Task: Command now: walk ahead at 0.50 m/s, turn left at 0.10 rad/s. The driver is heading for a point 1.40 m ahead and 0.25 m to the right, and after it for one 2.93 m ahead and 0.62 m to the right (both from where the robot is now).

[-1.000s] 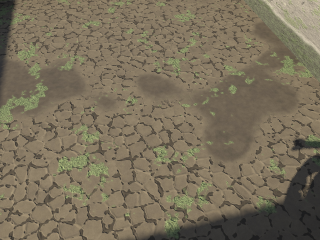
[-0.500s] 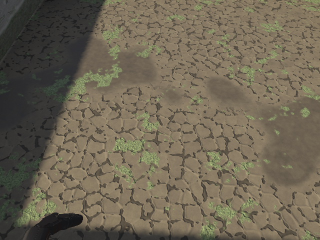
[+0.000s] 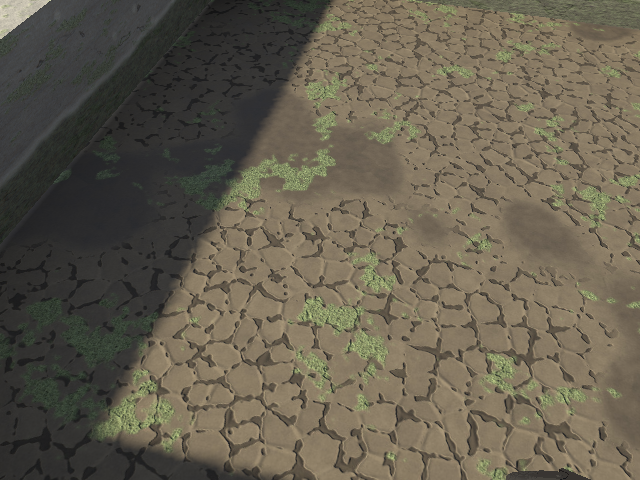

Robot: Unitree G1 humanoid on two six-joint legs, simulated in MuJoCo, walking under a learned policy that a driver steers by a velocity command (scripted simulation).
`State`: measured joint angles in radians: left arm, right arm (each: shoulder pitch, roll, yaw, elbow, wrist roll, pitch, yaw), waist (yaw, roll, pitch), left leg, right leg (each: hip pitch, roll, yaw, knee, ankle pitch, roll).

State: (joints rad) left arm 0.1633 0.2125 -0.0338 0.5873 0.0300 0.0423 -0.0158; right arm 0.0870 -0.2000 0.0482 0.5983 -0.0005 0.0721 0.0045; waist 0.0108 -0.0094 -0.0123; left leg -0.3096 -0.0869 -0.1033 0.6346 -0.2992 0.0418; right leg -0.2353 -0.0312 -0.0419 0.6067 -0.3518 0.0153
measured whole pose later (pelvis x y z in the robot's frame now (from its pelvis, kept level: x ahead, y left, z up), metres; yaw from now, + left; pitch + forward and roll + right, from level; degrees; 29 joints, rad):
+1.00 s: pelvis +0.04 -0.01 +0.00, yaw -1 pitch -2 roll +0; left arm 0.18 0.17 -0.05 0.62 0.02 0.06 0.01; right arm 0.09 -0.17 0.05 0.60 -0.01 0.08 -0.01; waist -0.01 0.00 -0.01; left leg -0.25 -0.07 -0.07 0.67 -0.38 0.03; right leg -0.18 -0.02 -0.04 0.64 -0.43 0.01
